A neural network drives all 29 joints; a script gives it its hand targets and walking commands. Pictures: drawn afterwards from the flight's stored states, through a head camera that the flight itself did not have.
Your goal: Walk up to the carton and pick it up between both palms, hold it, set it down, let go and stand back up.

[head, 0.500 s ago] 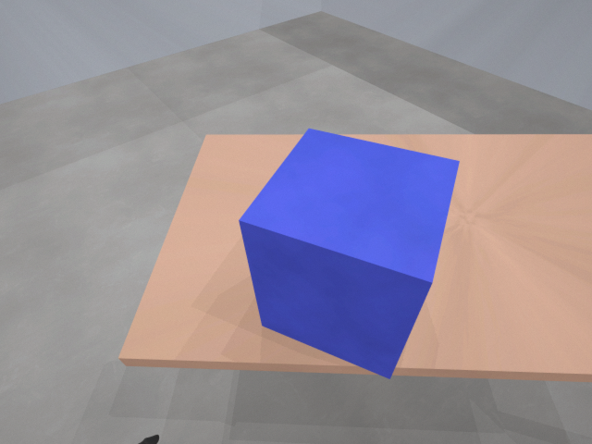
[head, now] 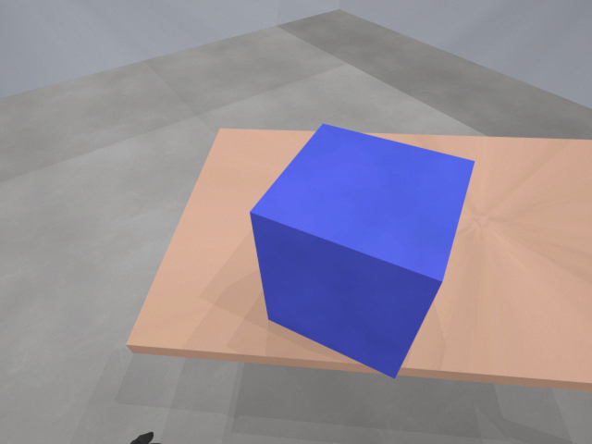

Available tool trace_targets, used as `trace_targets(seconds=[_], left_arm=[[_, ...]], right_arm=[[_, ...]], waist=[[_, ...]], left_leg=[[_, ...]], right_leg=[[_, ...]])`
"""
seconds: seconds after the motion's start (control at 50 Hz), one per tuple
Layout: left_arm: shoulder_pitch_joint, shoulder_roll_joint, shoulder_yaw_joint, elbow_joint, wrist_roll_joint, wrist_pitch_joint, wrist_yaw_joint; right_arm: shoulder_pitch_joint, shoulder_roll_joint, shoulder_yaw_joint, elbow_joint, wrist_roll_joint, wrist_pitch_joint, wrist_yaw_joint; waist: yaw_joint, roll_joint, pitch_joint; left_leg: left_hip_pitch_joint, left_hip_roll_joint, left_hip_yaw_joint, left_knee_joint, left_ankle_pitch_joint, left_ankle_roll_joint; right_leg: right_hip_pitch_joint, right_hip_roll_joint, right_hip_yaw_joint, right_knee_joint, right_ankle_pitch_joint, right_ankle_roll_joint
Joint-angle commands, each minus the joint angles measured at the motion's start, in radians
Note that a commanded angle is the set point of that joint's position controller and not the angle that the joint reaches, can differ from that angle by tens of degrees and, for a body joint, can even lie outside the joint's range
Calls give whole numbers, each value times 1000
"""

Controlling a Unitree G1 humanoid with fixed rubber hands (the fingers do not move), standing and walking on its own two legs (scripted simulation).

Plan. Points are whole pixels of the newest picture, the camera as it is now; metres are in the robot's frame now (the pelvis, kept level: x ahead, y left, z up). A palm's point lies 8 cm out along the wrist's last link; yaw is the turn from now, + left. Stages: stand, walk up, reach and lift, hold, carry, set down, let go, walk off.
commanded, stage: reach and lift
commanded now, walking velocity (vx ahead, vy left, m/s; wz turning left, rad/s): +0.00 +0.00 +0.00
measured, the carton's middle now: (358, 250) +0.38 -0.05 +0.07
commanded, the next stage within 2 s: none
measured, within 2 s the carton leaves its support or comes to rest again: neither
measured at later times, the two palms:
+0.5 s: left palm (127, 429) +0.17 +0.26 -0.05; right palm out of the picture +0.14 -0.22 -0.06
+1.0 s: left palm (123, 402) +0.19 +0.26 -0.02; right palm out of the picture +0.16 -0.19 -0.01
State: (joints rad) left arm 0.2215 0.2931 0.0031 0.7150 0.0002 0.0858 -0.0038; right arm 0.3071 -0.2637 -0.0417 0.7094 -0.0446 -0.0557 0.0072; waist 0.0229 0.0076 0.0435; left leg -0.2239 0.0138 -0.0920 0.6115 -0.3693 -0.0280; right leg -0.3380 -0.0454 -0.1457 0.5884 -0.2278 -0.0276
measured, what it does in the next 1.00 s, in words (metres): shifts its weight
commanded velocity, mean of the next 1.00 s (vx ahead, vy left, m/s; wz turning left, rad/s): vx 0.00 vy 0.00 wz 0.00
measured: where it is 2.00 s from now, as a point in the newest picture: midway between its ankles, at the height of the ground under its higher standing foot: outside the picture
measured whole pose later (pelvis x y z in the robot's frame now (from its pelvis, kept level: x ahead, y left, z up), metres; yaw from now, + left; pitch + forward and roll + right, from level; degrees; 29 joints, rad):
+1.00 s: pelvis +0.03 +0.04 +0.02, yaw -6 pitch -8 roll -2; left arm 0.40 0.29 -0.03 0.18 -0.13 0.11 -0.04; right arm 0.39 -0.10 -0.08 0.25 0.06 -0.12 -0.07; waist 0.03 0.02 0.10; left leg 0.09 0.04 0.04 0.38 -0.33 0.01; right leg -0.04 0.00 -0.02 0.29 -0.12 0.02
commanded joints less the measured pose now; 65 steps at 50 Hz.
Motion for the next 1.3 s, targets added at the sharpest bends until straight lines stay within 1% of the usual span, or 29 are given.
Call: trace_targets(seconds=[0.0, 0.02, 0.04, 0.06, 0.08, 0.12, 0.14, 0.16, 0.18, 0.22, 0.26, 0.32, 0.36, 0.38, 0.44, 0.54, 0.58, 0.7, 0.84, 0.92, 1.04, 1.06, 1.12, 1.14, 1.16, 1.18, 1.28], left_arm=[[-241, 55, 101, -304, 48, 189, 29], [-201, 61, 91, -314, 54, 213, 23], [-174, 67, 105, -338, 56, 221, 16], [-129, 77, 118, -361, 57, 223, 12], [-86, 91, 135, -380, 58, 223, 11], [-28, 110, 151, -396, 54, 225, 10], [-18, 117, 148, -400, 46, 228, 8], [-12, 121, 143, -402, 40, 230, 4], [-13, 125, 141, -406, 37, 232, 1], [-32, 135, 136, -418, 33, 236, -2], [-57, 141, 137, -432, 31, 231, -5], [-68, 126, 145, -458, 40, 199, -12], [-65, 112, 144, -476, 38, 167, -18], [-62, 107, 138, -485, 32, 153, -21], [-54, 104, 111, -508, 0, 121, -28], [-23, 127, 78, -527, -60, 96, -34], [-3, 131, 76, -531, -70, 89, -37], [40, 120, 78, -574, -83, 56, -48], [53, 114, 49, -689, -115, -16, -39], [70, 112, 31, -755, -137, -44, -30], [112, 110, 8, -833, -169, -77, -21], [115, 111, 7, -852, -175, -82, -20], [140, 113, -1, -877, -190, -95, -20], [156, 112, -5, -866, -192, -98, -23], [162, 112, -5, -874, -196, -100, -25], [177, 110, -11, -866, -198, -98, -29], [211, 106, -9, -894, -211, -62, -50]], right_arm=[[-291, -129, -106, 101, -52, -134, 26], [-256, -120, -89, 94, -42, -143, 24], [-233, -124, -80, 84, -30, -154, 19], [-200, -119, -66, 72, -16, -165, 11], [-173, -108, -52, 58, -3, -172, 5], [-147, -71, -33, 35, 6, -178, -9], [-155, -52, -32, 11, 2, -174, -16], [-157, -34, -32, -21, -1, -166, -24], [-158, -17, -29, -52, -3, -154, -31], [-157, 12, -24, -109, -3, -126, -43], [-149, 28, -18, -157, 4, -100, -48], [-112, 31, -12, -216, 21, -80, -52], [-90, 30, -13, -248, 29, -81, -55], [-82, 31, -16, -263, 32, -84, -56], [-69, 39, -28, -312, 33, -91, -59], [-46, 68, -41, -376, 30, -94, -63], [-31, 75, -42, -393, 33, -92, -65], [1, 71, -48, -441, 56, -95, -69], [40, 78, -60, -528, 91, -105, -70], [63, 76, -68, -585, 110, -94, -75], [111, 87, -72, -688, 131, -61, -88], [116, 88, -73, -705, 134, -54, -91], [142, 100, -72, -760, 140, -32, -103], [158, 108, -69, -778, 143, -23, -108], [164, 112, -68, -795, 143, -14, -114], [175, 116, -65, -812, 144, -6, -120], [208, 128, -52, -909, 149, 21, -146]], waist=[[-18, 73, -78], [-22, 63, -61], [-17, 43, -77], [-14, 8, -79], [-9, -38, -79], [3, -116, -74], [7, -132, -71], [9, -131, -58], [13, -116, -40], [17, -65, 3], [17, -10, 38], [11, 68, 55], [6, 99, 49], [2, 104, 46], [-9, 83, 44], [-12, 13, 48], [-8, 2, 46], [5, 17, 22], [-11, 73, 5], [-16, 89, 11], [-27, 92, 23], [-25, 90, 24], [-30, 88, 31], [-36, 88, 36], [-32, 87, 41], [-36, 83, 48], [-20, 71, 85]], left_leg=[[-675, 108, 151, -108, -110, 108], [-668, 116, 146, -111, -88, 112], [-651, 110, 157, -121, -58, 115], [-611, 95, 168, -139, -9, 112], [-552, 67, 176, -150, 39, 98], [-416, 9, 168, -137, 92, 55], [-346, -14, 167, -131, 107, 35], [-298, -29, 170, -141, 114, 24], [-265, -36, 176, -159, 116, 18], [-222, -34, 191, -201, 103, 20], [-209, -21, 206, -243, 83, 34], [-300, 16, 219, -310, 47, 73], [-375, 40, 222, -345, 33, 97], [-394, 46, 221, -356, 31, 103], [-369, 45, 218, -365, 50, 99], [-180, 7, 208, -348, 143, 50], [-120, -3, 207, -347, 189, 33], [-40, -9, 202, -349, 332, 0], [-34, 7, 178, -352, 402, -14], [-41, 16, 160, -349, 433, -24], [-41, 28, 135, -338, 461, -35], [-44, 29, 131, -336, 466, -36], [-49, 36, 119, -331, 463, -36], [-47, 39, 116, -331, 454, -34], [-54, 42, 111, -331, 447, -31], [-56, 45, 108, -332, 438, -29], [-66, 55, 99, -336, 420, -23]], right_leg=[[514, 68, 69, 157, 12, 0], [520, 70, 59, 149, 33, -4], [564, 76, 65, 129, 62, 1], [608, 75, 81, 91, 93, 7], [633, 61, 111, 43, 114, 15], [605, 3, 206, -70, 93, 34], [567, -20, 239, -120, 71, 40], [548, -31, 256, -154, 55, 45], [539, -34, 257, -177, 41, 48], [525, -21, 227, -199, 7, 44], [525, 2, 185, -202, -18, 37], [639, 45, 146, -161, 27, 39], [725, 69, 132, -130, 75, 40], [745, 76, 128, -123, 93, 39], [721, 82, 126, -140, 120, 33], [569, 61, 138, -224, 138, 22], [541, 57, 141, -246, 157, 20], [542, 65, 140, -271, 215, 12], [557, 75, 149, -277, 236, -14], [565, 77, 156, -278, 244, -25], [559, 73, 169, -281, 256, -35], [559, 72, 171, -280, 258, -35], [555, 68, 177, -280, 258, -39], [550, 68, 179, -281, 253, -43], [550, 66, 180, -281, 250, -45], [547, 65, 181, -282, 245, -47], [529, 65, 181, -289, 220, -51]])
